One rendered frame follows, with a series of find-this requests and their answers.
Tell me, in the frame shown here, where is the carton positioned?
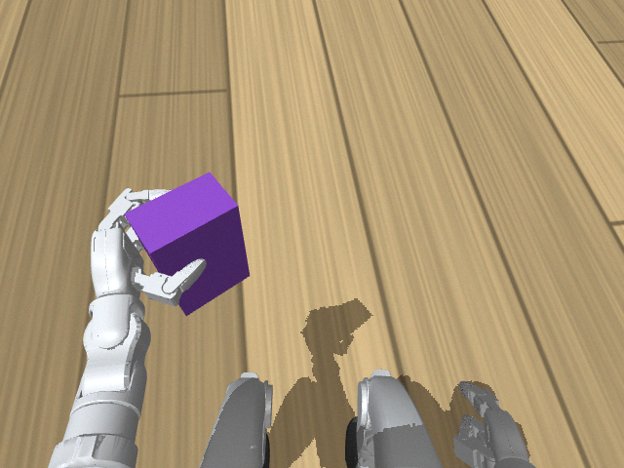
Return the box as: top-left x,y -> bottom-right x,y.
124,173 -> 250,316

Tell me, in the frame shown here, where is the left robot hand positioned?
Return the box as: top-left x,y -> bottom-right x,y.
91,188 -> 207,306

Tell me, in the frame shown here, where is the right robot hand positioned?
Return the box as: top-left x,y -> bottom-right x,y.
453,381 -> 529,468

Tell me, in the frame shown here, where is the left robot arm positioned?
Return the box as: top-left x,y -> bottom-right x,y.
48,292 -> 151,468

